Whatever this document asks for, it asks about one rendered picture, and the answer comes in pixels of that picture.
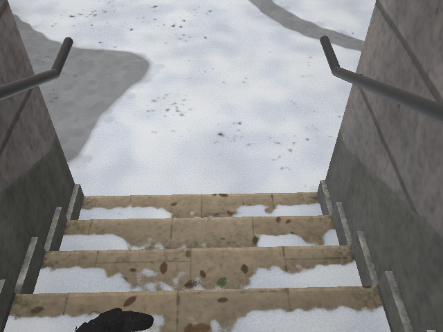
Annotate stairs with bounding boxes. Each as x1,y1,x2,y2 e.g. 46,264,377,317
3,192,391,332

